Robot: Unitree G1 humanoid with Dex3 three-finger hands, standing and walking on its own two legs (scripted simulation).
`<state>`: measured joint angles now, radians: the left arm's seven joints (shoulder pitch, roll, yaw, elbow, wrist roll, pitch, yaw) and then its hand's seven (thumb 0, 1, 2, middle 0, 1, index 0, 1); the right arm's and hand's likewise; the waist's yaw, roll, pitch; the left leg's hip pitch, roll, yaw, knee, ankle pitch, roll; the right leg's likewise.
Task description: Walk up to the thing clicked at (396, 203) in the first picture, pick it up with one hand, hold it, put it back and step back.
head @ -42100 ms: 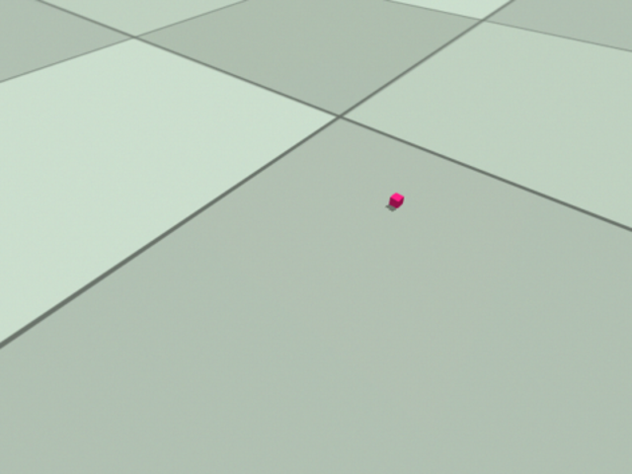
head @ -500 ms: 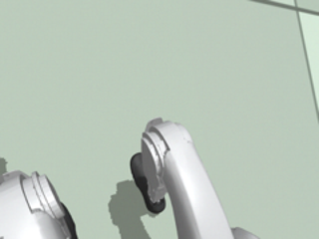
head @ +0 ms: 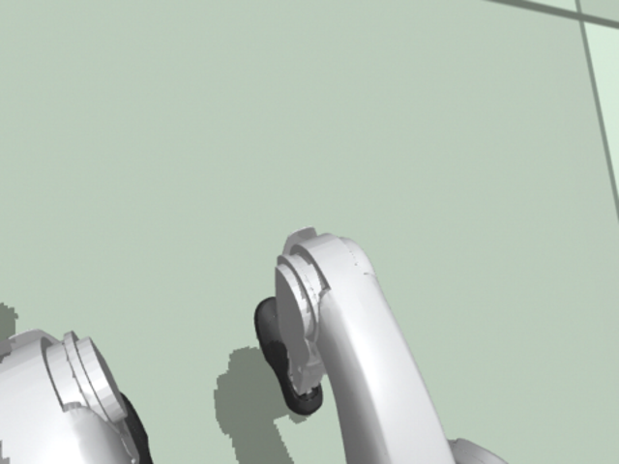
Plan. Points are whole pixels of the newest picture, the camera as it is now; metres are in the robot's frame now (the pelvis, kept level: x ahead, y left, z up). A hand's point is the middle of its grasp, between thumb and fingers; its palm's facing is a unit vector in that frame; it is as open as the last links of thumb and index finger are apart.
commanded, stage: withdraw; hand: left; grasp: from above
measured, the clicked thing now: out of the picture +0.45 +0.31 -0.29
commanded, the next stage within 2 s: home in 0.98 s
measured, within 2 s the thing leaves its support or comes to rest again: neither
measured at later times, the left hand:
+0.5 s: hand out of the picture +0.46 +0.32 -0.16, palm faces -0.03 -0.40 -0.92, open 13.9 cm
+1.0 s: hand out of the picture +0.42 +0.29 -0.11, palm faces -0.45 -0.22 -0.87, open 13.0 cm
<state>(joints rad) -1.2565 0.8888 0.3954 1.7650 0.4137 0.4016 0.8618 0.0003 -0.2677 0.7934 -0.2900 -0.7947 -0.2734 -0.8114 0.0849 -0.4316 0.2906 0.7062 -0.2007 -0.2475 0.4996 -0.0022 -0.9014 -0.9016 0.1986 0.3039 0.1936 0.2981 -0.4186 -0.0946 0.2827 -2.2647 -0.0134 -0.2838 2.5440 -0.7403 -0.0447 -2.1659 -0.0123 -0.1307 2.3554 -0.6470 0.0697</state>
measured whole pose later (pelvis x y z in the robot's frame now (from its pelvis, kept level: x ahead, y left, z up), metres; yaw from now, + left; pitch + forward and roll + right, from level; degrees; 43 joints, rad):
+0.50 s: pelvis +0.00 +0.00 +0.01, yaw +1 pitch +32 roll -11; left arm -1.10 0.67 0.27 1.43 0.62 0.45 0.67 0.00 -0.49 0.96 -0.13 -0.99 -0.13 -0.98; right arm 0.17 -0.38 0.15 0.81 -0.13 -0.24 0.48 0.00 -0.92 -0.90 0.20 0.30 0.19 0.30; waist -0.29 0.01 0.06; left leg -2.31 0.01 -0.23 2.46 -0.72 -0.04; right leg -2.24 -0.01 -0.09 2.30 -0.62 0.06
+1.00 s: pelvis -0.01 -0.01 +0.03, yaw +6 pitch +31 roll -5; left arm -1.00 0.59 0.07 1.55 1.03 0.03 0.36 0.00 -0.33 0.85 -0.25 -0.86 -0.26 -0.86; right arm 0.19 -0.33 0.06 0.82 -0.13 -0.22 0.22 0.00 -0.91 -0.90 0.20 0.30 0.20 0.30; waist -0.25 0.05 -0.05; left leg -2.23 0.01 -0.13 2.36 -0.67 -0.03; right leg -2.21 -0.02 -0.01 2.27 -0.61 0.04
